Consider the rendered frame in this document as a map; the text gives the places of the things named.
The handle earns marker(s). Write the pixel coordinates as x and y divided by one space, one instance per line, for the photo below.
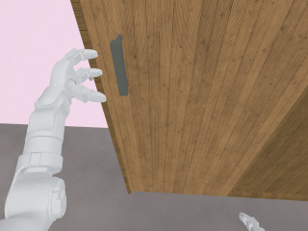
119 65

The wardrobe door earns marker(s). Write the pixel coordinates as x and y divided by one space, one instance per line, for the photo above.
281 166
208 83

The right robot hand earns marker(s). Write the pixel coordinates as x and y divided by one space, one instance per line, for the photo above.
251 223

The left robot hand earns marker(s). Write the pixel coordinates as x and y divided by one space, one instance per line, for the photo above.
64 75

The robot left upper arm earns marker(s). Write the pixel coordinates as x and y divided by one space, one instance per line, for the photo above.
34 204

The robot left forearm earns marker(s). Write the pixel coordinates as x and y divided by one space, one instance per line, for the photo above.
42 153

